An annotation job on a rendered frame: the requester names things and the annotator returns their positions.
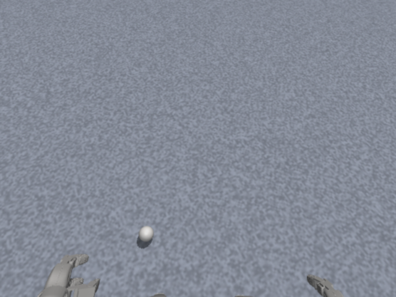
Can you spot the left robot hand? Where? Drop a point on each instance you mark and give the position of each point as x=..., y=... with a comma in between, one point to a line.
x=61, y=275

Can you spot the ball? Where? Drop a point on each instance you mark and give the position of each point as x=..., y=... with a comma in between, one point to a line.
x=146, y=233

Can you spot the right robot hand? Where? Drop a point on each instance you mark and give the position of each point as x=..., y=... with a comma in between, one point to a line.
x=323, y=286

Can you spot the left robot arm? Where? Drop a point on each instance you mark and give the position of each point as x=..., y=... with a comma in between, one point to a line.
x=54, y=291

